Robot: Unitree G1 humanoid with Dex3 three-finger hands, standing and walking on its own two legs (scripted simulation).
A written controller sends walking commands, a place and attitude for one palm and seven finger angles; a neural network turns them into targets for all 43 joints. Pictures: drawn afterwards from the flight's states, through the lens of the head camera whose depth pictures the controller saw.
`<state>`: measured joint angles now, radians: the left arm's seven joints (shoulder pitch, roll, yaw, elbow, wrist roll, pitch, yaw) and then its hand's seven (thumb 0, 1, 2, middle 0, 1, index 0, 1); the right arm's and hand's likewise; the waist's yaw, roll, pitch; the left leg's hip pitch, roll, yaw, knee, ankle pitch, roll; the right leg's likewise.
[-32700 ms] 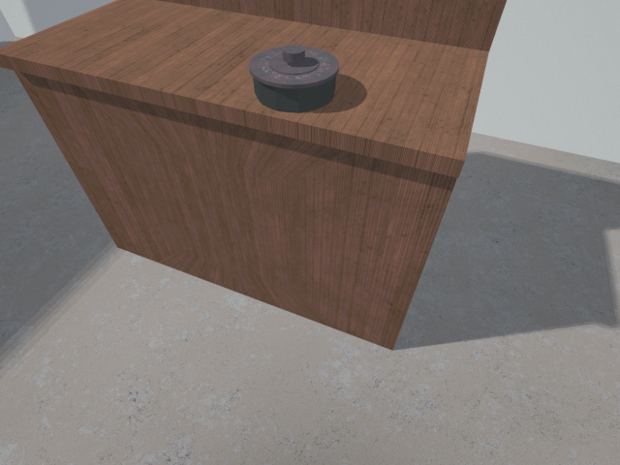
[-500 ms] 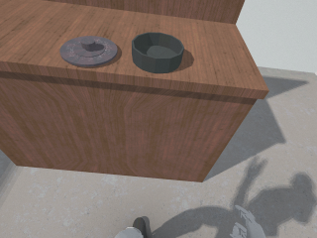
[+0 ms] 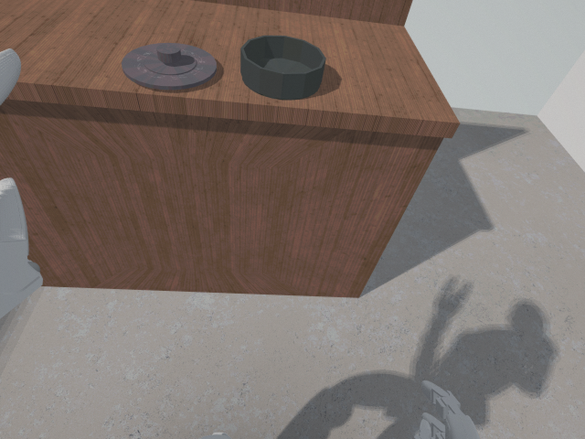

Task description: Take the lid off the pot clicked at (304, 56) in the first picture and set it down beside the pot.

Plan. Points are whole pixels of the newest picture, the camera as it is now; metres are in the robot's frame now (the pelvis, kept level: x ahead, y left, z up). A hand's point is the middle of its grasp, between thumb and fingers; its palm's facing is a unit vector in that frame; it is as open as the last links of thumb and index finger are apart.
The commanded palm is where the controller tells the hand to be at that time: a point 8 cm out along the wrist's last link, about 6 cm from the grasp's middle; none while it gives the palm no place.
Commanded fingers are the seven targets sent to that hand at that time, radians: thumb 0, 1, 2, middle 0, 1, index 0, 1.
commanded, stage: stop stepping back and stand still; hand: left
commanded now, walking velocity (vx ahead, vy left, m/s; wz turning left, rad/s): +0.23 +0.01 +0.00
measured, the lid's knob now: (169, 53) +0.80 +0.31 +0.11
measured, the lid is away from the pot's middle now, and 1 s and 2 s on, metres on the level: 0.24 0.24 0.24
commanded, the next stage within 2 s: let the arm hang, fingers relaxed in 0.82 s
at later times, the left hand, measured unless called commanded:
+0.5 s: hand (75, 274) +0.23 +0.23 +0.17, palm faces +0.25 -0.81 -0.53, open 7.4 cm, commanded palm none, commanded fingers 0.00 0.90 0.90 -0.20 -0.30 -0.20 -0.30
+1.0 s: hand out of the picture +0.00 +0.22 -0.17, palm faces +0.09 -0.96 -0.26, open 7.3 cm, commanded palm none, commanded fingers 0.00 0.90 0.90 -0.20 -0.30 -0.20 -0.30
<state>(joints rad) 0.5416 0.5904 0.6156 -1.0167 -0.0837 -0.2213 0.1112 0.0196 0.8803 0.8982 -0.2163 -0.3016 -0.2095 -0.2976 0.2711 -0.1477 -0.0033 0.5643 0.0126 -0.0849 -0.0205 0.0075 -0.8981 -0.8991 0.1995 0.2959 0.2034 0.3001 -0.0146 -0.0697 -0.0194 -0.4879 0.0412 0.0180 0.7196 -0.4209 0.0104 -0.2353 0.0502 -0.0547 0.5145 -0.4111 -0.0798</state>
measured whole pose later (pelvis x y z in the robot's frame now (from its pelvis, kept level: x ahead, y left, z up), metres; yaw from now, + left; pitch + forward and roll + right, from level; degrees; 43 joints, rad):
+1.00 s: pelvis +0.05 +0.03 +0.00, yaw +6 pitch +2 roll +0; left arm 0.29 0.18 0.00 1.09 0.01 0.03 0.02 0.01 0.92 0.90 -0.21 -0.30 -0.20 -0.29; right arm 0.28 -0.19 -0.05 0.97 0.00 0.07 -0.03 0.00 -0.91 -0.90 0.19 0.29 0.20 0.30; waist -0.02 0.04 0.08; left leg -0.31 0.06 0.03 0.60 -0.32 -0.04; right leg -0.24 0.00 -0.03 0.58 -0.38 -0.01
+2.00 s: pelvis +0.05 +0.06 +0.01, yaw +5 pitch -1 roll +0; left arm 0.27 0.11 0.01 1.20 0.01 0.01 0.04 0.01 0.90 0.90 -0.20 -0.30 -0.20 -0.29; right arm 0.31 -0.11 -0.04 1.11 -0.01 0.02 -0.05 0.00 -0.91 -0.90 0.20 0.29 0.20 0.30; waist -0.02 0.01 0.04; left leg -0.19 0.04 0.07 0.47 -0.27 0.00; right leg -0.11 -0.02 0.01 0.42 -0.30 0.03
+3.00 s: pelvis +0.05 +0.05 +0.01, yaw +5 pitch -1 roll +0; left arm 0.27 0.12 0.02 1.17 0.01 0.00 0.04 0.01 0.91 0.90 -0.20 -0.30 -0.20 -0.29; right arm 0.30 -0.11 -0.04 1.12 -0.01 0.01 -0.05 0.00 -0.91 -0.90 0.19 0.29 0.20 0.30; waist -0.02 0.02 0.04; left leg -0.17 0.04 0.06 0.46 -0.27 -0.01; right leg -0.09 -0.02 0.00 0.41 -0.31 0.02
